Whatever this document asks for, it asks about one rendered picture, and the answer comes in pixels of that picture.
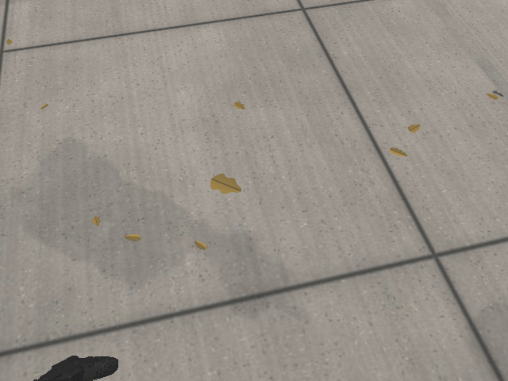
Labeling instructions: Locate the left robot hand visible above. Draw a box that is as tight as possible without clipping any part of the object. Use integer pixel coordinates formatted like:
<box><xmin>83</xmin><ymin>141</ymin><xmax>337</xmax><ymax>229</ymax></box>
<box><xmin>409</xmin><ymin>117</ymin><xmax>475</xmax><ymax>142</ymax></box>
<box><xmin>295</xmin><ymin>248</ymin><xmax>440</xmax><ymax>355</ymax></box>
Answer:
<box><xmin>33</xmin><ymin>356</ymin><xmax>118</xmax><ymax>381</ymax></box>

